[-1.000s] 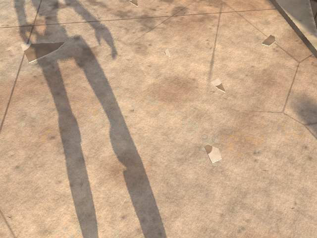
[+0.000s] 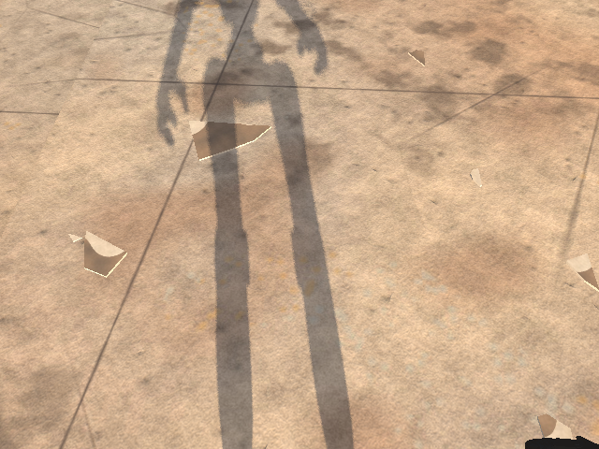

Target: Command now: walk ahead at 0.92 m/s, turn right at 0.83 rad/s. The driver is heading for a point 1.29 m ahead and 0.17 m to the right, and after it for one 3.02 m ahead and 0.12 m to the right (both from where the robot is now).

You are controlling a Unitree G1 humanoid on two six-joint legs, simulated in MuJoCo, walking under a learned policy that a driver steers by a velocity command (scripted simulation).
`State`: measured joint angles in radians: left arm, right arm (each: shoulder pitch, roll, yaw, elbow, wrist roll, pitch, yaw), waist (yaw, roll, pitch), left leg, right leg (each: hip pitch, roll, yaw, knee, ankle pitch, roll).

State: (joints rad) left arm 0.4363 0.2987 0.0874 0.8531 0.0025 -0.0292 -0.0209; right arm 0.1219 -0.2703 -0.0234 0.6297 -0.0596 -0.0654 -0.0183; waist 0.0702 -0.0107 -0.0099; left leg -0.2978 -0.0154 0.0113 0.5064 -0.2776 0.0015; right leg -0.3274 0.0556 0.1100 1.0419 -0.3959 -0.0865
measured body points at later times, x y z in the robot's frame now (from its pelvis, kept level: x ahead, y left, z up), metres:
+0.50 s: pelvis +0.40 -0.11 -0.02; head +0.43 -0.11 +0.43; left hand +0.60 +0.11 -0.14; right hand +0.39 -0.38 -0.12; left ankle +0.43 +0.07 -0.63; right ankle +0.40 -0.11 -0.73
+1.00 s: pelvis +0.88 -0.26 +0.00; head +0.89 -0.27 +0.45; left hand +1.14 -0.10 -0.06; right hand +0.77 -0.53 -0.13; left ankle +0.85 -0.22 -0.73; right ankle +0.92 -0.46 -0.65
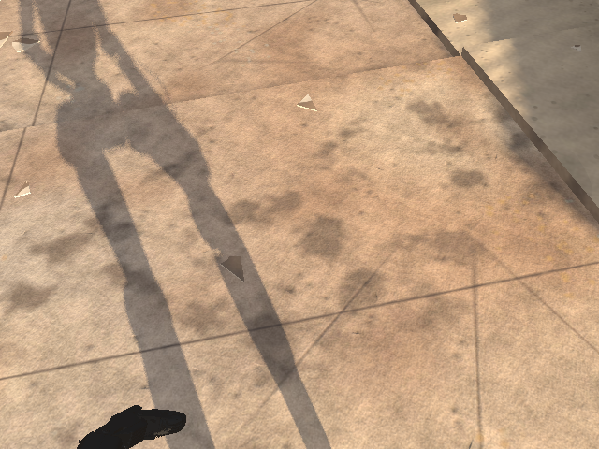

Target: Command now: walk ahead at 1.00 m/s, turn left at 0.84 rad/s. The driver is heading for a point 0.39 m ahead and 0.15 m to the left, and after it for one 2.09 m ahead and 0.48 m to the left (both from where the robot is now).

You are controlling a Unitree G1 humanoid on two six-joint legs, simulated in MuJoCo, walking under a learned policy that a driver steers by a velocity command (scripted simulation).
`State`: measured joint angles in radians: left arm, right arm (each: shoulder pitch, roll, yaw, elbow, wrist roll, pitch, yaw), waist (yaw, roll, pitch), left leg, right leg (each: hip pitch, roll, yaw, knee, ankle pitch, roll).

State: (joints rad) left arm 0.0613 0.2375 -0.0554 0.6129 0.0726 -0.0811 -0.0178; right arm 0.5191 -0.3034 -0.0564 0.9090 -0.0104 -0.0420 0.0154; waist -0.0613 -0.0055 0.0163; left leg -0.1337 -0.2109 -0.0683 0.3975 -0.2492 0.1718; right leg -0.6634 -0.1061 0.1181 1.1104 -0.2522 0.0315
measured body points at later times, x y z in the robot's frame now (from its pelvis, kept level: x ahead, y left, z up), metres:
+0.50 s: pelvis +0.45 -0.03 +0.00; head +0.50 +0.00 +0.44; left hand +0.31 +0.25 -0.11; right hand +0.79 -0.15 -0.07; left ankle +0.58 +0.12 -0.69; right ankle +0.39 -0.19 -0.73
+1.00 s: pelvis +0.66 +0.00 +0.00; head +0.69 +0.00 +0.44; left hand +0.64 +0.30 -0.10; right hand +0.95 -0.13 -0.10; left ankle +0.63 +0.11 -0.73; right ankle +0.76 -0.10 -0.71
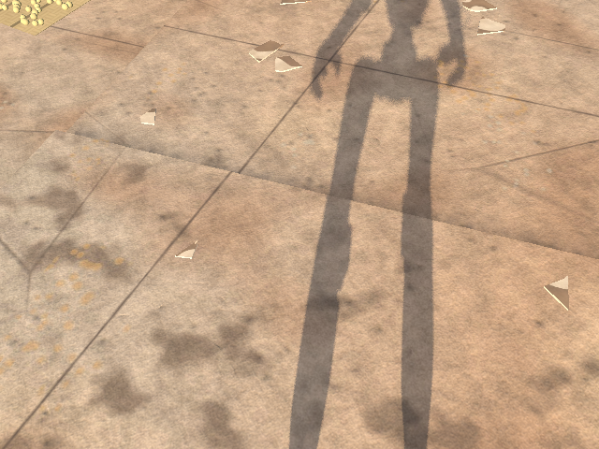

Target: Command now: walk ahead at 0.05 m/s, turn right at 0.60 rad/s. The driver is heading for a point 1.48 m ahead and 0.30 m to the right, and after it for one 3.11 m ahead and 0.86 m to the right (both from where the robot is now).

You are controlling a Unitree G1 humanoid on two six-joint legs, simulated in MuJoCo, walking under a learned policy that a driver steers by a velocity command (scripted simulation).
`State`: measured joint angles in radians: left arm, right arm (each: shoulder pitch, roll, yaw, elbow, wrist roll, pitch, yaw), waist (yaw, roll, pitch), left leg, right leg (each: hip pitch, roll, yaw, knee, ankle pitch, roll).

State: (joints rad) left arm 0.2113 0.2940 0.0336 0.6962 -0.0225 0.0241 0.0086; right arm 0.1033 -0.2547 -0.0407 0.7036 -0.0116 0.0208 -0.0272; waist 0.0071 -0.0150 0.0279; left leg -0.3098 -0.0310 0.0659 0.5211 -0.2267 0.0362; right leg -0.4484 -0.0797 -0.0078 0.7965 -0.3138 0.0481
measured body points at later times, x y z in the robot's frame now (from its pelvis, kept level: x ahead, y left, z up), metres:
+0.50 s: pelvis +0.04 -0.04 +0.01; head +0.07 -0.07 +0.46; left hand +0.32 +0.16 -0.05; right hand +0.10 -0.37 -0.09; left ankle +0.14 +0.09 -0.70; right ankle +0.03 -0.12 -0.73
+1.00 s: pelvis +0.12 -0.06 +0.01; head +0.14 -0.07 +0.46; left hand +0.34 +0.15 -0.09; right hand +0.10 -0.36 -0.10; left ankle +0.15 +0.05 -0.68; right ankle +0.02 -0.16 -0.73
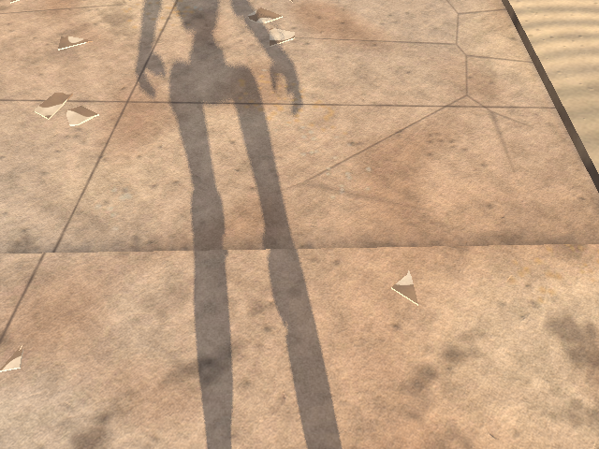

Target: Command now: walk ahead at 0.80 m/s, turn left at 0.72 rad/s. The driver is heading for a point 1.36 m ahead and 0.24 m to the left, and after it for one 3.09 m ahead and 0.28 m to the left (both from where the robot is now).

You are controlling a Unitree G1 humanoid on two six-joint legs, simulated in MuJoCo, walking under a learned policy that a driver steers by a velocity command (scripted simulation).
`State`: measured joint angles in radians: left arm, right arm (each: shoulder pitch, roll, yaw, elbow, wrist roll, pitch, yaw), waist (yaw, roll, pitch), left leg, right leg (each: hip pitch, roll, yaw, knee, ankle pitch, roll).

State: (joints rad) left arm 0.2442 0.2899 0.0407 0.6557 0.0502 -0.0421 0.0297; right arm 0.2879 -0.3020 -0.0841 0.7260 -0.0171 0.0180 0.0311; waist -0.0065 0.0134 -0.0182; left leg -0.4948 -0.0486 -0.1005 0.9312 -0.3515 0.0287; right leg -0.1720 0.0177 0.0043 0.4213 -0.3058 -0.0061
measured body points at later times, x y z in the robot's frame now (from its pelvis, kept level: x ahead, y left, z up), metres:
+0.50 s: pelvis +0.33 +0.17 -0.02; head +0.35 +0.18 +0.43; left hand +0.33 +0.45 -0.12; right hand +0.52 -0.06 -0.13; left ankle +0.30 +0.18 -0.74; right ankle +0.37 -0.01 -0.65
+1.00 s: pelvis +0.79 +0.36 +0.00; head +0.80 +0.38 +0.45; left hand +0.66 +0.62 -0.14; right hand +1.06 +0.21 -0.06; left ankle +0.81 +0.56 -0.66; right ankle +0.76 +0.32 -0.74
